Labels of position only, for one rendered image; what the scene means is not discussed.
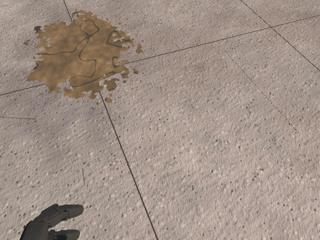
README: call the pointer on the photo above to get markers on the left robot hand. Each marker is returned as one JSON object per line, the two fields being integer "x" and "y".
{"x": 38, "y": 229}

